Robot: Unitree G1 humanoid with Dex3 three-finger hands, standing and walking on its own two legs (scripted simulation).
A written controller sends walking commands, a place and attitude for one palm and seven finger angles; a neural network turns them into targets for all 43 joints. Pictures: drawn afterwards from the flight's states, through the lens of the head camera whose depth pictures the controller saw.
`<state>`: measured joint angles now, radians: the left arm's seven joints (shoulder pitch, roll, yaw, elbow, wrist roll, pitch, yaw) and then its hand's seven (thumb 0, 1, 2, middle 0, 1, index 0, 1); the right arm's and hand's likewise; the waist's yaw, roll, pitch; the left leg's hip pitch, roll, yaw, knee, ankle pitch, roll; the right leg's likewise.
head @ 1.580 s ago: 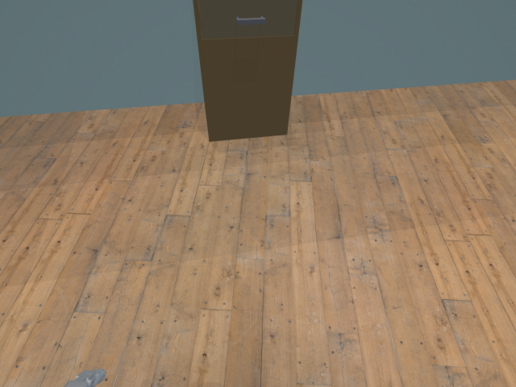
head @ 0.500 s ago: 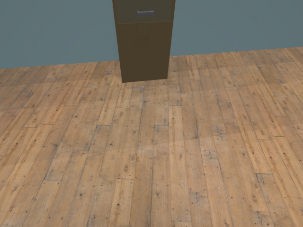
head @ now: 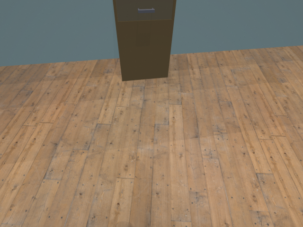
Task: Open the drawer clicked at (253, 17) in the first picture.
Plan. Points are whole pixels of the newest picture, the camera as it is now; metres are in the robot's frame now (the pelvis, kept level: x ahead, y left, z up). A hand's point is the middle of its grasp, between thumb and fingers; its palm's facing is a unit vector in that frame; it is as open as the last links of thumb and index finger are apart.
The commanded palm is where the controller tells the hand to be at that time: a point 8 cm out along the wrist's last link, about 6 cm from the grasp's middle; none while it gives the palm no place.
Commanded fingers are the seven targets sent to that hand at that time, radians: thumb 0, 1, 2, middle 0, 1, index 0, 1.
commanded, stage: walk to a spot facing it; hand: left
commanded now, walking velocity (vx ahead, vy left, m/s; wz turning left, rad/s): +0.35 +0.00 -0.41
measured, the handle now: (146, 10) +1.66 +0.14 -0.06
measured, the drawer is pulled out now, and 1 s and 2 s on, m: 0.00 0.00 0.00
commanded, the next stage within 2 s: none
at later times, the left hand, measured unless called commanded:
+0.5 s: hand (111, 222) +0.18 +0.14 -0.19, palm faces -0.09 -0.98 -0.20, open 7.4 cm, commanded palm none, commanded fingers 0.00 0.90 0.90 -0.20 -0.30 -0.20 -0.30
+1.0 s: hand (117, 164) +0.38 +0.16 -0.20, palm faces -0.18 -0.97 -0.14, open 7.4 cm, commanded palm none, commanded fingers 0.00 0.90 0.90 -0.20 -0.30 -0.20 -0.30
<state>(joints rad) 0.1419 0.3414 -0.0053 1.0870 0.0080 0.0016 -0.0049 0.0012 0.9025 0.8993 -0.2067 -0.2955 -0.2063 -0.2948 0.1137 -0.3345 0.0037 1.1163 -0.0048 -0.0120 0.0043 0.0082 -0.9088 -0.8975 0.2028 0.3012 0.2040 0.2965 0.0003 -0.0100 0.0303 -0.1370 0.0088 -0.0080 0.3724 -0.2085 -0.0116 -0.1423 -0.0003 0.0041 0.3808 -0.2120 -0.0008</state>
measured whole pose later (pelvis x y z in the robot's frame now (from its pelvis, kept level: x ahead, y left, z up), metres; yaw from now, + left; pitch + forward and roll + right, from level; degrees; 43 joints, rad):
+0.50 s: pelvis +0.12 -0.05 -0.03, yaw -8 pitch -1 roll +0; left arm 0.28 0.19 0.04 1.02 0.01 -0.06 -0.02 0.00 0.91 0.90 -0.20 -0.30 -0.20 -0.29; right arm 0.40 -0.19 -0.03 1.19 -0.01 -0.01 0.01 0.01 -0.91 -0.90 0.20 0.30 0.20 0.30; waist 0.00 0.01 0.07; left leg -0.27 0.10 0.07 1.06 -0.47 -0.01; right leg -0.29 0.00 -0.11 0.67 -0.35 -0.06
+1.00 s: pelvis +0.36 -0.02 -0.02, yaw -15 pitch -1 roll -1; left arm 0.35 0.19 0.06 1.11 0.02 -0.02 -0.01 0.00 0.91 0.90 -0.20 -0.29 -0.20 -0.29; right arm 0.19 -0.12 -0.05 1.01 -0.01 -0.10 -0.01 -0.01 -0.93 -0.90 0.20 0.30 0.20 0.30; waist 0.01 -0.06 0.05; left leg -0.30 0.06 0.21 0.59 -0.27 0.06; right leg -0.39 -0.05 -0.02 1.25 -0.36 -0.03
